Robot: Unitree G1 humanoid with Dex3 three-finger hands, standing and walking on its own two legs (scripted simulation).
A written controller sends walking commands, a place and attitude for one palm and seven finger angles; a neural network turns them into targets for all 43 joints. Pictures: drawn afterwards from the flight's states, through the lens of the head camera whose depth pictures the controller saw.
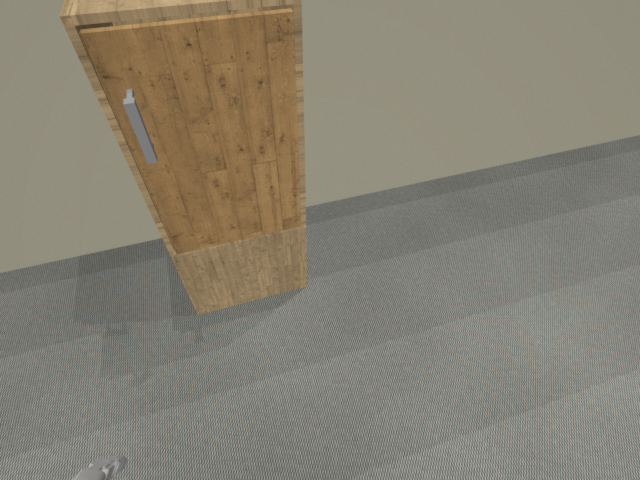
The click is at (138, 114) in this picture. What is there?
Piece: cupboard door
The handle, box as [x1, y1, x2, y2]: [123, 89, 157, 163]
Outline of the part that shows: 127,89 127,97 123,99 125,109 147,162 157,162 156,155 153,149 153,144 148,136 133,97 132,89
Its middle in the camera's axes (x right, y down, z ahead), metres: -0.35 -0.22 +0.76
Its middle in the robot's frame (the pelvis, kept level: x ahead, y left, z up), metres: +0.71 +0.39 +0.03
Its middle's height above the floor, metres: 0.80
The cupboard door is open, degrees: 0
